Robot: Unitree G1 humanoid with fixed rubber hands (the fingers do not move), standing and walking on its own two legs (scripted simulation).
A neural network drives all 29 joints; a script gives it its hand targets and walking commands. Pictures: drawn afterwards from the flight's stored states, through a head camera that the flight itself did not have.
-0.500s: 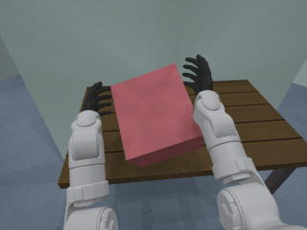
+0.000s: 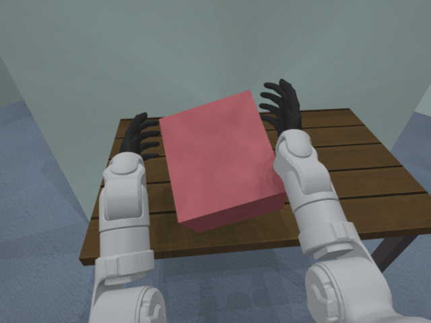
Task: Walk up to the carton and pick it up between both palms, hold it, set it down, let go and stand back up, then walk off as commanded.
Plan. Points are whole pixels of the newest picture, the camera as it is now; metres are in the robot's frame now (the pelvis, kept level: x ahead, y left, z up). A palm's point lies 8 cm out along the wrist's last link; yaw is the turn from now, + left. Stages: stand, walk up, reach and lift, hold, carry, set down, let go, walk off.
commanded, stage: hold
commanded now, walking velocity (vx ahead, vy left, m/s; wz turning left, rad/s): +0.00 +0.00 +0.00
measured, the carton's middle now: (222, 165) +0.40 +0.00 +0.11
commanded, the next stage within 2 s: none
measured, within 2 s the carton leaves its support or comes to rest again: neither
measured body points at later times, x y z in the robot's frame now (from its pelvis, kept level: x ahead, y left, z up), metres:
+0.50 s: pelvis -0.01 +0.00 +0.00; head -0.05 +0.02 +0.45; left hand +0.37 +0.15 +0.18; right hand +0.38 -0.12 +0.21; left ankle +0.02 +0.13 -0.75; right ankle +0.03 -0.12 -0.75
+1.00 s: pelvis -0.01 +0.00 +0.00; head -0.06 +0.02 +0.45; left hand +0.35 +0.16 +0.18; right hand +0.37 -0.11 +0.23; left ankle +0.02 +0.13 -0.75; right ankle +0.03 -0.12 -0.75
